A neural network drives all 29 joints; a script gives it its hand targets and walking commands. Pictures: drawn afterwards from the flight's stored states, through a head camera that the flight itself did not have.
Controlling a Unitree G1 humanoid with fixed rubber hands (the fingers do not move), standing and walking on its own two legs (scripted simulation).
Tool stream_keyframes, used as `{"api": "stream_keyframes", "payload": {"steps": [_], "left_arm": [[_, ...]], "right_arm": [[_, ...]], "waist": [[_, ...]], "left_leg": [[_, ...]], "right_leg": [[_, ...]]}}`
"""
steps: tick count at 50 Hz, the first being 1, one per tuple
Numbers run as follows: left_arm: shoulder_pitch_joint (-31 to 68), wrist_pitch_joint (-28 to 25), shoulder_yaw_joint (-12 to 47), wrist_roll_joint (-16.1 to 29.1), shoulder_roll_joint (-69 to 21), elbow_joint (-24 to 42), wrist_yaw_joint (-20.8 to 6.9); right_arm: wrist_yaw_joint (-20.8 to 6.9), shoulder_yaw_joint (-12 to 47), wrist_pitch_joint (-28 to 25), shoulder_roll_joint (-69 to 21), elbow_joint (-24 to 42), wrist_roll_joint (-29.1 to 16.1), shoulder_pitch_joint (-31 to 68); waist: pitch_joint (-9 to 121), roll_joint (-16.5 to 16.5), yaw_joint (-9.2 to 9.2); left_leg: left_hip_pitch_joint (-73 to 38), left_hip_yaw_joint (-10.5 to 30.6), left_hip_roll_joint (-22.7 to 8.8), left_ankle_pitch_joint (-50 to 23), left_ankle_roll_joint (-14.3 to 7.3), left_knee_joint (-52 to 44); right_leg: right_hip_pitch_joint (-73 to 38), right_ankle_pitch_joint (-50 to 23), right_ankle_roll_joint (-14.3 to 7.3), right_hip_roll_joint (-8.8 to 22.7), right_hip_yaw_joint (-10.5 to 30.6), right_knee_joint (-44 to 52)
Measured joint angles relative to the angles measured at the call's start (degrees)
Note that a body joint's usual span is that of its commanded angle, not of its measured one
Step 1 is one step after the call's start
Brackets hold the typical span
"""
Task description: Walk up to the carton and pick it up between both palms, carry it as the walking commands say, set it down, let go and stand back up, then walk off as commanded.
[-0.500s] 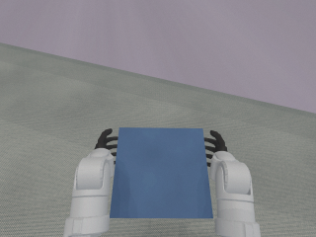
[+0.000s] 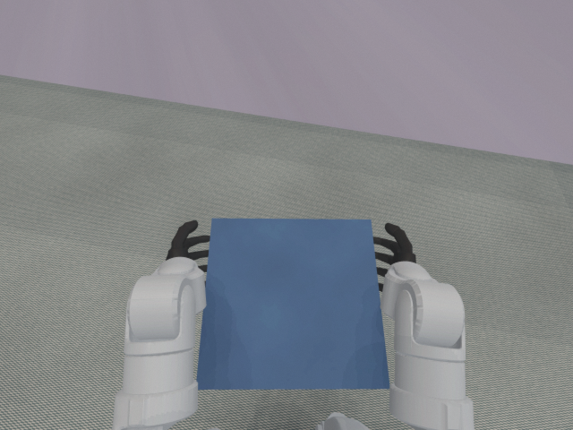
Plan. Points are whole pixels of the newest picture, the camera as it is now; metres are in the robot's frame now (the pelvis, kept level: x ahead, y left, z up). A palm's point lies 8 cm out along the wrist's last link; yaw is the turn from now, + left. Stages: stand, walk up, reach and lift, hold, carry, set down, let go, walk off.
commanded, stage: carry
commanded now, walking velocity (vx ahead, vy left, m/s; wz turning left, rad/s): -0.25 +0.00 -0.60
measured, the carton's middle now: (289, 311) +0.29 +0.00 -0.03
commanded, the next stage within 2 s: none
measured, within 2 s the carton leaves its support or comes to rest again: neither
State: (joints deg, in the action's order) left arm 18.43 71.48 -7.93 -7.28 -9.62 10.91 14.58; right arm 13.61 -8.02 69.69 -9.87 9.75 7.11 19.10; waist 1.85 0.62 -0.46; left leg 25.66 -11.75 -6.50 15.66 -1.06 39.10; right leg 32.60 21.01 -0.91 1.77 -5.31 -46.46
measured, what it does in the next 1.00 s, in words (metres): walks backwards, turning right: right foot, then left foot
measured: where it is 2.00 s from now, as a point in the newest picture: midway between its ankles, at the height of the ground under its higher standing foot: outside the picture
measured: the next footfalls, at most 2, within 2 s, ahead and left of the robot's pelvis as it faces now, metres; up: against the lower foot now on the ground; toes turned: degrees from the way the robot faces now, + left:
right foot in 0.10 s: +0.07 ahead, -0.12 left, +0.00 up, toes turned -10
left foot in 0.42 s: -0.09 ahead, +0.14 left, +0.00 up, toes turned -8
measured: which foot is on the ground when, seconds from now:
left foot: down 0.00-0.10, up 0.12-0.40, down 0.42-0.72, up 0.74-1.00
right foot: up 0.00-0.08, down 0.10-0.44, up 0.46-0.70, down 0.72-1.00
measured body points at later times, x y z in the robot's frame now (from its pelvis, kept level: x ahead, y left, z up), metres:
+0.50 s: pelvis -0.14 +0.02 +0.01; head -0.09 +0.03 +0.46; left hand +0.19 +0.08 +0.07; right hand +0.12 -0.20 +0.08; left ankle -0.13 +0.14 -0.72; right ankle -0.04 -0.11 -0.67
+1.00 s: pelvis -0.30 +0.07 +0.00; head -0.26 +0.04 +0.45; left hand +0.03 -0.01 +0.07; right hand -0.14 -0.24 +0.07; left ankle -0.25 +0.19 -0.70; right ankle -0.25 -0.10 -0.72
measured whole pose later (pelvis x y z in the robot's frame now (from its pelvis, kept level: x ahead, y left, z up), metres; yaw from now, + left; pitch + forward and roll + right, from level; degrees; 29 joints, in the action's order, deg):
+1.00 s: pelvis -0.30 +0.07 +0.00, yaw -33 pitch +4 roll +1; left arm 19.7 69.7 -6.5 -10.1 -10.1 13.0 11.7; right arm 17.0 -8.6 69.6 -9.6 15.6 3.8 18.5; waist -1.2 1.7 3.3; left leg 24.4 -2.1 -1.6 27.9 3.1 46.4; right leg 31.6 2.8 -0.1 -0.8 3.1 -30.1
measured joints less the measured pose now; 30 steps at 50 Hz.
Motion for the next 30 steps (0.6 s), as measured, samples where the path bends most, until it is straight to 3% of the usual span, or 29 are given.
{"api": "stream_keyframes", "payload": {"steps": [3,6,9,12,16,19,21,22,23,25,27,30], "left_arm": [[0.5,-0.3,-0.4,0.9,-0.1,0.5,0.8],[1.5,-0.9,-0.3,1.4,-0.5,0.8,1.7],[1.6,-1.8,1.0,1.2,-0.6,0.0,1.9],[1.5,-1.7,0.9,0.9,-0.5,0.4,0.8],[2.1,-2.1,0.5,-1.0,-0.7,2.1,-1.7],[1.9,-2.3,1.0,-2.2,-0.7,3.4,-2.4],[1.5,-2.0,1.5,-2.5,-0.5,4.2,-2.1],[1.0,-2.0,1.6,-2.3,-0.3,4.4,-1.9],[0.1,-1.8,2.0,-2.0,0.0,4.5,-1.5],[-1.5,-0.9,2.1,-1.1,0.4,4.6,-0.7],[-1.6,0.1,2.1,0.0,0.4,4.0,0.5],[-0.7,0.7,1.8,1.3,0.2,3.8,2.5]], "right_arm": [[-0.5,-0.3,-0.1,-0.2,0.5,0.7,0.6],[-1.7,-1.1,-0.8,-0.3,1.3,1.5,1.0],[-2.3,-1.6,-2.0,0.0,1.8,1.5,-0.2],[0.2,-0.8,-1.1,0.3,3.6,-0.5,-1.0],[2.5,-0.4,-0.5,0.2,6.2,-2.1,-0.4],[2.2,-0.6,-1.0,0.0,6.8,-2.2,0.1],[1.4,-0.4,-1.5,0.0,6.4,-2.0,-0.1],[0.8,0.0,-2.0,0.1,5.8,-1.7,-0.5],[0.7,0.4,-1.9,0.2,5.3,-1.6,-0.8],[0.9,1.1,-1.1,0.3,4.1,-1.8,-1.2],[0.5,0.9,-0.3,0.4,3.3,-1.5,-1.4],[-1.0,-0.1,-0.2,0.1,2.6,-0.3,-0.6]], "waist": [[-1.0,-1.3,-0.94],[-1.8,-2.2,-2.00],[-3.0,-0.9,-0.88],[-4.2,-0.2,1.01],[-4.4,0.6,2.56],[-3.8,1.6,2.77],[-3.5,3.1,2.50],[-3.8,3.9,2.31],[-3.8,3.3,1.94],[-3.8,1.3,1.14],[-3.7,0.0,0.05],[-3.5,-1.2,-2.13]], "left_leg": [[1.5,-1.1,-2.1,-0.4,0.4,1.3],[4.5,-0.7,-3.9,0.5,2.1,4.9],[8.5,5.7,0.5,13.3,3.5,15.8],[8.6,8.3,2.8,12.9,4.2,21.3],[3.7,9.8,4.5,12.6,5.2,15.7],[-2.9,9.6,5.9,13.3,4.1,5.5],[-8.1,7.7,6.5,8.7,2.8,-4.5],[-8.2,7.0,6.5,5.9,2.0,-5.2],[-7.9,6.6,5.4,4.9,1.5,-4.6],[-7.9,5.9,2.6,4.2,1.1,-4.5],[-8.1,5.2,0.7,3.0,1.4,-5.5],[-7.5,3.6,-1.7,1.6,1.9,-5.7]], "right_leg": [[-2.0,2.0,0.8,0.4,-0.3,-0.5],[-3.7,-6.1,-0.2,-0.3,-0.5,5.5],[-1.6,-7.8,-1.7,-0.1,0.8,6.1],[-1.4,-11.7,-1.6,-0.3,2.3,10.3],[0.1,-16.9,-1.3,-1.3,4.6,14.6],[1.0,-20.9,-0.5,-2.1,6.7,18.0],[1.2,-23.7,0.3,-2.6,8.3,20.2],[1.5,-20.0,1.2,-2.6,8.6,19.3],[3.0,-11.3,2.1,-3.3,7.5,14.4],[6.6,0.0,3.2,-4.9,5.8,-1.9],[7.4,1.8,3.9,-4.6,4.6,-13.3],[2.9,2.3,5.4,-2.5,2.9,-13.6]]}}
